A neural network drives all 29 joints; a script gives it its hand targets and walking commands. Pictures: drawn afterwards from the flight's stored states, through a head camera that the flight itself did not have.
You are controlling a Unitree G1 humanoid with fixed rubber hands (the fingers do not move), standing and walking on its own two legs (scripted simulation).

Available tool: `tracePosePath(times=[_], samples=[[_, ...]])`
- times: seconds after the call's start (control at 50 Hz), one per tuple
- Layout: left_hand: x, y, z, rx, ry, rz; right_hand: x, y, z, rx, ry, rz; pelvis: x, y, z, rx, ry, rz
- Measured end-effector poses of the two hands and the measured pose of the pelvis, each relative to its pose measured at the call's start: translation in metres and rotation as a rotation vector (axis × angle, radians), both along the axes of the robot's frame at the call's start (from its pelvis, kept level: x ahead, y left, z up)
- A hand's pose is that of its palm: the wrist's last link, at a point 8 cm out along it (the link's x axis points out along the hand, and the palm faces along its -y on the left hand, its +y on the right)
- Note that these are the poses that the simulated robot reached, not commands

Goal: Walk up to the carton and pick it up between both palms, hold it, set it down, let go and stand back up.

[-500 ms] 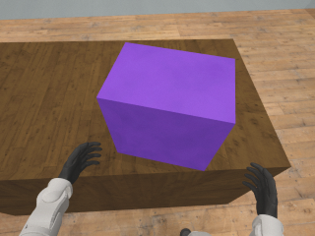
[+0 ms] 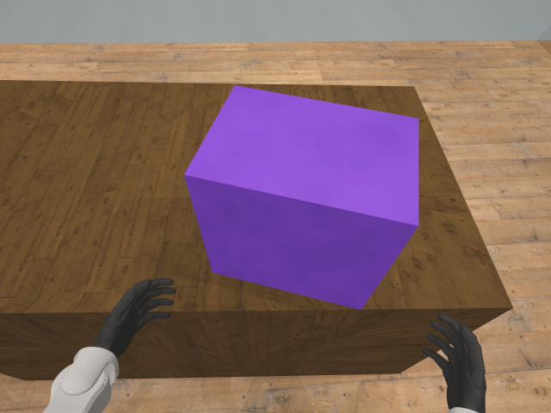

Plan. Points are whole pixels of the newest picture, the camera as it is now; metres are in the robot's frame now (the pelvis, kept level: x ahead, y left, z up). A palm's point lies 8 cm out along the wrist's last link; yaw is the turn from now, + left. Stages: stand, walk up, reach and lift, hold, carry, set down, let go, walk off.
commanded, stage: set down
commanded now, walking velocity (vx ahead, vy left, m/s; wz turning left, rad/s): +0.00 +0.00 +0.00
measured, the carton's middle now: (302, 205) +0.43 -0.04 +0.02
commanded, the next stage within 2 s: let go in 1.92 s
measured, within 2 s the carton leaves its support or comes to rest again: neither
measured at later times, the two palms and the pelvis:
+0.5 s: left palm (122, 337) +0.24 +0.23 -0.01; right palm (459, 385) +0.15 -0.22 -0.02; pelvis +0.01 -0.01 +0.00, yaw +0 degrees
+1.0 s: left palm (122, 355) +0.22 +0.23 -0.02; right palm (454, 379) +0.16 -0.23 -0.04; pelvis +0.01 -0.02 +0.01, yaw +0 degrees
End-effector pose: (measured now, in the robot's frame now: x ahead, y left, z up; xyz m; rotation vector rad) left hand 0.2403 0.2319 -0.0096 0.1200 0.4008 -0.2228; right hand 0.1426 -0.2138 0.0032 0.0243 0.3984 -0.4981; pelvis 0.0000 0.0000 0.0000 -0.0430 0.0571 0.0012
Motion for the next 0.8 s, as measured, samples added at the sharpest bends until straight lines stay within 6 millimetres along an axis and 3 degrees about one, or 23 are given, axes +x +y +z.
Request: tracePosePath(times=[0.22,0.42,0.8], samples=[[-0.002,-0.002,-0.001,0.011,0.026,0.007,0.011,-0.003,0.001,0.012,-0.016,0.009,0.009,-0.005,0.002,0.007,-0.013,0.0],[-0.002,-0.006,0.0,0.033,0.054,0.009,0.011,-0.007,-0.01,0.039,0.005,0.024,0.015,-0.01,0.004,0.014,-0.009,0.0],[-0.019,-0.006,-0.006,0.074,0.123,0.041,0.02,-0.013,-0.03,0.087,0.019,0.082,0.009,-0.02,0.006,0.027,-0.014,0.0]])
